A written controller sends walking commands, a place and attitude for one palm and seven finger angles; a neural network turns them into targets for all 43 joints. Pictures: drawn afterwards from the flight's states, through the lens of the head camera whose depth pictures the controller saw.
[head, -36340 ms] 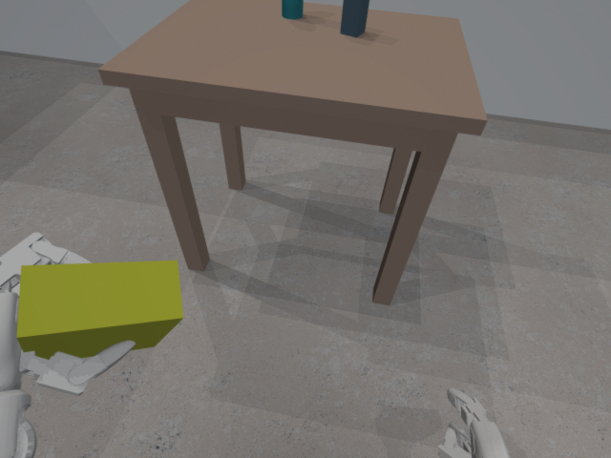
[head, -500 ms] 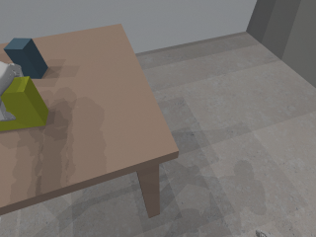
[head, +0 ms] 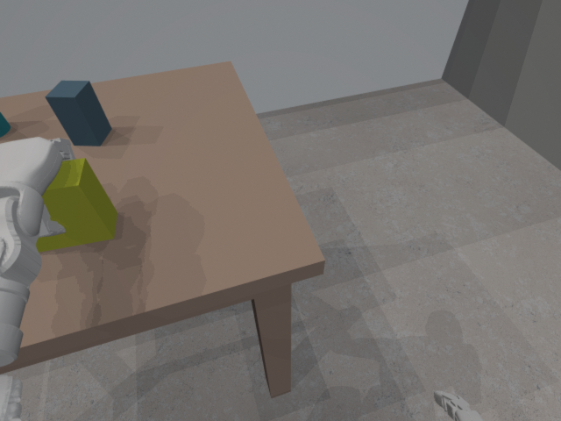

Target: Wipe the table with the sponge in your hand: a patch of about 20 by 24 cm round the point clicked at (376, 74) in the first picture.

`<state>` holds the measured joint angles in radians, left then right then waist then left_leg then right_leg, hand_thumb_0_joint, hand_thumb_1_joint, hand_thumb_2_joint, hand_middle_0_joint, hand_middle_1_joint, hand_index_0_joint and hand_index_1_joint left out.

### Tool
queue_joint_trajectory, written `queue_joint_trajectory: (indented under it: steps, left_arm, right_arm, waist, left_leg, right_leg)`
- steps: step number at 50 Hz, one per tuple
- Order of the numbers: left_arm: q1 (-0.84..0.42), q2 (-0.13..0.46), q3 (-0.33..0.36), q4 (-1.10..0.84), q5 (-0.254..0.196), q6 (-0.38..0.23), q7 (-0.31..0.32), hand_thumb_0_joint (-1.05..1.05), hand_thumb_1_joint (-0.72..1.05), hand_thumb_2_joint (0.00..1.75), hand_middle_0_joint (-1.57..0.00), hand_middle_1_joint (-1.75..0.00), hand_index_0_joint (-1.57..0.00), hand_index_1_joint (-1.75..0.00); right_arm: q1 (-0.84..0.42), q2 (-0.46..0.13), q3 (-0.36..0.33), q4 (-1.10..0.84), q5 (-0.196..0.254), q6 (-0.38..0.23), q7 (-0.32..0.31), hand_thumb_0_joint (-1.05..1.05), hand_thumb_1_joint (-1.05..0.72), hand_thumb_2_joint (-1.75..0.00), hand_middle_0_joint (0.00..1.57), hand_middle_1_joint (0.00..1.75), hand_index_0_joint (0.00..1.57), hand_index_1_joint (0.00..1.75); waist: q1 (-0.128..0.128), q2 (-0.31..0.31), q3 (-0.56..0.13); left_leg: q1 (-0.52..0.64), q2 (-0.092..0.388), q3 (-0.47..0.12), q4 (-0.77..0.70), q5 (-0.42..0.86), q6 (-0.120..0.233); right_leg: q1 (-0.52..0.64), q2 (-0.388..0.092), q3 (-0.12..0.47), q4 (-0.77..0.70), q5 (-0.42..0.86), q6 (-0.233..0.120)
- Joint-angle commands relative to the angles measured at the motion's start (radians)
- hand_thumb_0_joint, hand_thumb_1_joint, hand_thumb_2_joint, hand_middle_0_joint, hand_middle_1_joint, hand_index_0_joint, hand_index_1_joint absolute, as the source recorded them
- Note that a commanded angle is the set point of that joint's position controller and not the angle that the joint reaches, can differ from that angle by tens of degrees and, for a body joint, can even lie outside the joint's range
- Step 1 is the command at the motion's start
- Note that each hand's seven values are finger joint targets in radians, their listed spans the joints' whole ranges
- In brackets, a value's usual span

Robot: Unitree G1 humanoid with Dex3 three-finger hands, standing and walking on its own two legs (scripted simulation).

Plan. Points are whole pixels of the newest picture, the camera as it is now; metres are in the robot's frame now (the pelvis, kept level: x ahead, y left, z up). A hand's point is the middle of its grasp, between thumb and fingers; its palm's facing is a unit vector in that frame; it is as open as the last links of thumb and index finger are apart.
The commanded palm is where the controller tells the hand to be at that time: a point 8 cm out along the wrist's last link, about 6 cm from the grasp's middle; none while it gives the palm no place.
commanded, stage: wipe back along the first lane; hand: left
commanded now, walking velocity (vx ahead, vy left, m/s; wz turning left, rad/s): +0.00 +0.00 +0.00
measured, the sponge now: (56, 217) +0.35 +0.37 +0.10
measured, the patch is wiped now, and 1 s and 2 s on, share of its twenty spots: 1.00 1.00 1.00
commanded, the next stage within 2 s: lift the sponge slowly off the table in 0.90 s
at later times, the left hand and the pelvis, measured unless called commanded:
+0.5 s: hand (44, 210) +0.32 +0.35 +0.15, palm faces +0.03 +0.02 -1.00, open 9.9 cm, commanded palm +0.27 +0.34 +0.17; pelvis +0.01 -0.02 +0.00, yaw +0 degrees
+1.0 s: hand (40, 245) +0.27 +0.32 +0.15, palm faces +0.08 +0.01 -1.00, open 9.9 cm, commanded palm +0.22 +0.31 +0.17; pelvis +0.01 -0.02 +0.00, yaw +0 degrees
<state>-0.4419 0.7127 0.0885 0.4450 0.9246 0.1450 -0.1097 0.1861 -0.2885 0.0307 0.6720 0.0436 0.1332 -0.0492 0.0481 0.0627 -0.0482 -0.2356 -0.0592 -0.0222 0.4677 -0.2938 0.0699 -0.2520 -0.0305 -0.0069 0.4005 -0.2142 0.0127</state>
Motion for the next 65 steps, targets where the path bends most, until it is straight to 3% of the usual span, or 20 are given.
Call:
queue_joint_trajectory:
  steps: [1,12,18,19,23,27,28,30,33,35,43,44,48,50,53,56,58,61,63,65]
  left_arm:
    - [-0.171,0.195,-0.001,-0.128,0.016,0.012,-0.020,0.00,0.10,1.30,-1.20,-1.60,-1.20,-1.60]
    - [-0.068,0.180,-0.002,-0.108,-0.008,0.053,-0.036,0.00,0.10,1.30,-1.20,-1.60,-1.20,-1.60]
    - [0.077,0.188,0.049,-0.215,-0.039,0.042,-0.044,0.00,0.10,1.30,-1.20,-1.60,-1.20,-1.60]
    - [0.106,0.176,0.043,-0.208,-0.045,0.047,-0.043,0.00,0.10,1.30,-1.20,-1.60,-1.20,-1.60]
    - [0.213,0.217,0.113,-0.303,-0.076,0.060,-0.042,0.00,0.10,1.30,-1.20,-1.60,-1.20,-1.60]
    - [0.328,0.178,0.113,-0.411,-0.097,0.083,-0.039,0.00,0.10,1.30,-1.20,-1.60,-1.20,-1.60]
    - [0.343,0.174,0.118,-0.451,-0.107,0.094,-0.039,0.00,0.10,1.30,-1.20,-1.60,-1.20,-1.60]
    - [0.371,0.165,0.117,-0.456,-0.112,0.115,-0.030,0.00,0.10,1.30,-1.20,-1.60,-1.20,-1.60]
    - [0.359,0.169,0.121,-0.518,-0.116,0.138,-0.026,0.00,0.10,1.30,-1.20,-1.60,-1.20,-1.60]
    - [0.391,0.133,0.096,-0.519,-0.118,0.153,-0.024,0.00,0.10,1.30,-1.20,-1.60,-1.20,-1.60]
    - [0.461,0.151,0.120,-0.612,-0.126,0.194,-0.025,0.00,0.10,1.30,-1.20,-1.60,-1.20,-1.60]
    - [0.481,0.118,0.096,-0.617,-0.127,0.198,-0.025,0.00,0.10,1.30,-1.20,-1.60,-1.20,-1.60]
    - [0.515,0.120,0.104,-0.676,-0.129,0.214,-0.023,0.00,0.10,1.30,-1.20,-1.60,-1.20,-1.60]
    - [0.509,0.096,0.078,-0.666,-0.127,0.216,-0.022,0.00,0.10,1.30,-1.20,-1.60,-1.20,-1.60]
    - [0.463,0.151,0.118,-0.703,-0.115,0.227,-0.017,0.00,0.10,1.30,-1.20,-1.60,-1.20,-1.60]
    - [0.442,0.158,0.117,-0.705,-0.110,0.225,-0.016,0.00,0.10,1.30,-1.20,-1.60,-1.20,-1.60]
    - [0.433,0.165,0.127,-0.744,-0.112,0.231,-0.013,0.00,0.10,1.30,-1.20,-1.60,-1.20,-1.60]
    - [0.422,0.198,0.151,-0.732,-0.109,0.219,-0.010,0.00,0.10,1.30,-1.20,-1.60,-1.20,-1.60]
    - [0.423,0.213,0.170,-0.787,-0.109,0.217,-0.006,0.00,0.10,1.30,-1.20,-1.60,-1.20,-1.60]
    - [0.417,0.194,0.159,-0.794,-0.118,0.205,0.001,0.00,0.10,1.30,-1.20,-1.60,-1.20,-1.60]
  right_arm:
    - [-0.101,-0.155,-0.046,-0.135,0.001,-0.047,-0.012,0.00,-0.90,-0.90,0.20,0.30,0.20,0.30]
    - [-0.116,-0.158,-0.040,-0.138,0.002,-0.066,-0.024,0.00,-0.90,-0.90,0.20,0.30,0.20,0.30]
    - [-0.133,-0.151,-0.042,-0.158,0.000,-0.081,-0.019,0.00,-0.90,-0.90,0.20,0.30,0.20,0.30]
    - [-0.126,-0.149,-0.041,-0.152,0.000,-0.085,-0.017,0.00,-0.90,-0.90,0.20,0.30,0.20,0.30]
    - [-0.149,-0.153,-0.044,-0.163,-0.004,-0.088,-0.010,0.00,-0.90,-0.90,0.20,0.30,0.20,0.30]
    - [-0.165,-0.145,-0.046,-0.171,-0.003,-0.095,0.001,0.00,-0.90,-0.90,0.20,0.30,0.20,0.30]
    - [-0.179,-0.143,-0.046,-0.178,-0.001,-0.093,0.002,0.00,-0.90,-0.90,0.20,0.30,0.20,0.30]
    - [-0.172,-0.143,-0.045,-0.169,-0.001,-0.095,0.004,0.00,-0.90,-0.90,0.20,0.30,0.20,0.30]
    - [-0.195,-0.146,-0.042,-0.177,-0.001,-0.091,0.000,0.00,-0.90,-0.90,0.20,0.30,0.20,0.30]
    - [-0.196,-0.139,-0.040,-0.175,-0.002,-0.094,-0.001,0.00,-0.90,-0.90,0.20,0.30,0.20,0.30]
    - [-0.229,-0.138,-0.030,-0.187,-0.001,-0.085,-0.003,0.00,-0.90,-0.90,0.20,0.30,0.20,0.30]
    - [-0.229,-0.127,-0.025,-0.188,-0.001,-0.088,-0.004,0.00,-0.90,-0.90,0.20,0.30,0.20,0.30]
    - [-0.247,-0.129,-0.024,-0.199,-0.002,-0.088,-0.001,0.00,-0.90,-0.90,0.20,0.30,0.20,0.30]
    - [-0.238,-0.126,-0.022,-0.188,-0.004,-0.087,-0.002,0.00,-0.90,-0.90,0.20,0.30,0.20,0.30]
    - [-0.259,-0.132,-0.021,-0.196,-0.008,-0.085,-0.006,0.00,-0.90,-0.90,0.20,0.30,0.20,0.30]
    - [-0.255,-0.128,-0.018,-0.187,-0.010,-0.084,-0.010,0.00,-0.90,-0.90,0.20,0.30,0.20,0.30]
    - [-0.274,-0.124,-0.016,-0.200,-0.009,-0.085,-0.011,0.00,-0.90,-0.90,0.20,0.30,0.20,0.30]
    - [-0.262,-0.125,-0.017,-0.184,-0.014,-0.088,-0.014,0.00,-0.90,-0.90,0.20,0.30,0.20,0.30]
    - [-0.281,-0.121,-0.016,-0.198,-0.012,-0.089,-0.014,0.00,-0.90,-0.90,0.20,0.30,0.20,0.30]
    - [-0.269,-0.112,-0.016,-0.191,-0.014,-0.097,-0.014,0.00,-0.90,-0.90,0.20,0.30,0.20,0.30]
  waist:
    - [0.009,0.005,-0.162]
    - [0.013,-0.051,-0.136]
    - [0.037,-0.015,-0.189]
    - [0.029,-0.040,-0.175]
    - [0.049,-0.049,-0.187]
    - [0.049,-0.055,-0.171]
    - [0.053,-0.026,-0.174]
    - [0.044,-0.065,-0.143]
    - [0.049,-0.051,-0.143]
    - [0.045,-0.076,-0.129]
    - [0.056,-0.053,-0.145]
    - [0.054,-0.062,-0.139]
    - [0.063,-0.042,-0.145]
    - [0.051,-0.052,-0.114]
    - [0.064,-0.038,-0.132]
    - [0.061,-0.037,-0.121]
    - [0.072,0.006,-0.138]
    - [0.070,-0.020,-0.134]
    - [0.081,0.023,-0.170]
    - [0.076,0.010,-0.156]
  left_leg:
    - [-0.003,0.051,-0.021,-0.073,0.432,-0.064]
    - [-0.034,0.040,0.001,-0.081,0.303,-0.048]
    - [-0.006,0.043,-0.001,-0.050,0.440,-0.046]
    - [-0.010,0.041,0.003,-0.042,0.446,-0.044]
    - [-0.013,0.039,0.006,-0.031,0.489,-0.045]
    - [0.001,0.040,0.007,-0.016,0.560,-0.045]
    - [0.007,0.042,0.005,-0.014,0.581,-0.046]
    - [0.001,0.043,0.007,-0.016,0.557,-0.046]
    - [0.000,0.041,0.007,-0.025,0.515,-0.047]
    - [0.003,0.038,0.009,-0.026,0.507,-0.046]
    - [0.014,0.039,0.013,-0.026,0.492,-0.049]
    - [0.015,0.039,0.015,-0.025,0.503,-0.048]
    - [0.024,0.043,0.008,-0.029,0.512,-0.051]
    - [0.020,0.044,0.014,-0.038,0.485,-0.051]
    - [0.019,0.043,0.007,-0.040,0.476,-0.051]
    - [0.019,0.040,0.009,-0.049,0.470,-0.050]
    - [0.030,0.041,0.003,-0.050,0.476,-0.051]
    - [0.025,0.037,0.003,-0.057,0.461,-0.051]
    - [0.037,0.038,-0.001,-0.053,0.482,-0.052]
    - [0.044,0.038,-0.004,-0.057,0.485,-0.051]
  right_leg:
    - [0.143,0.062,-0.052,0.008,0.162,-0.072]
    - [0.164,0.059,-0.052,0.012,0.154,-0.071]
    - [0.212,0.053,-0.044,0.037,0.252,-0.068]
    - [0.209,0.055,-0.049,0.042,0.269,-0.063]
    - [0.243,0.050,-0.042,0.055,0.328,-0.058]
    - [0.240,0.053,-0.047,0.064,0.377,-0.047]
    - [0.242,0.050,-0.043,0.064,0.382,-0.049]
    - [0.226,0.055,-0.052,0.062,0.370,-0.045]
    - [0.228,0.053,-0.042,0.057,0.347,-0.050]
    - [0.226,0.054,-0.051,0.056,0.346,-0.046]
    - [0.240,0.055,-0.036,0.056,0.344,-0.048]
    - [0.242,0.053,-0.049,0.062,0.350,-0.045]
    - [0.244,0.057,-0.038,0.058,0.345,-0.048]
    - [0.231,0.057,-0.050,0.051,0.325,-0.045]
    - [0.239,0.059,-0.037,0.051,0.310,-0.052]
    - [0.241,0.058,-0.047,0.048,0.301,-0.050]
    - [0.243,0.061,-0.038,0.045,0.283,-0.056]
    - [0.253,0.060,-0.044,0.043,0.283,-0.055]
    - [0.266,0.062,-0.032,0.047,0.281,-0.060]
    - [0.260,0.062,-0.044,0.042,0.271,-0.057]
